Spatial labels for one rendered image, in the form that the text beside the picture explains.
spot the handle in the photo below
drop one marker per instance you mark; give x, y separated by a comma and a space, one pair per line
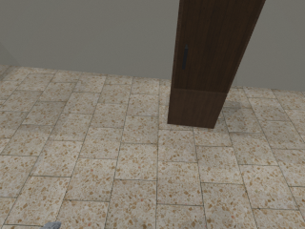
185, 57

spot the cupboard door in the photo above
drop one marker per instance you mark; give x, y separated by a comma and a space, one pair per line
215, 32

